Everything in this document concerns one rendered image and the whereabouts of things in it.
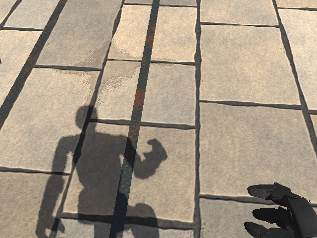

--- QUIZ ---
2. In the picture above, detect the robot right hand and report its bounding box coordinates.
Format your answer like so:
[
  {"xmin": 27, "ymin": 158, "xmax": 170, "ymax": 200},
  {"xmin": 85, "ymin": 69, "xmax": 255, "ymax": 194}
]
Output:
[{"xmin": 244, "ymin": 182, "xmax": 317, "ymax": 238}]

